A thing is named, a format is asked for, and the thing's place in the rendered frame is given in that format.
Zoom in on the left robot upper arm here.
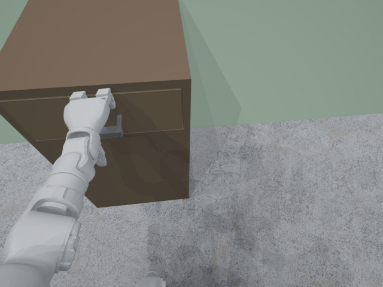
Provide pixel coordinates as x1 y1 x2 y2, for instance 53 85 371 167
0 210 81 287

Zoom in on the handle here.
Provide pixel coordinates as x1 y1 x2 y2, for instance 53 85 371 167
99 114 123 139

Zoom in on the left robot forearm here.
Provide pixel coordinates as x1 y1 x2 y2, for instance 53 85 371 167
3 127 101 263

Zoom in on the left robot shin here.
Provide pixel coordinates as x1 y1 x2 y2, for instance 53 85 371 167
145 271 159 277

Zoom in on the drawer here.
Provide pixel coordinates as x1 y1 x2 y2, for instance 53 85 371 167
0 88 182 140

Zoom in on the left robot hand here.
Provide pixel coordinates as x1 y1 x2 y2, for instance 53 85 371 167
63 88 115 167

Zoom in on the cabinet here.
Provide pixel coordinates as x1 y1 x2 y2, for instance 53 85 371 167
0 0 192 208

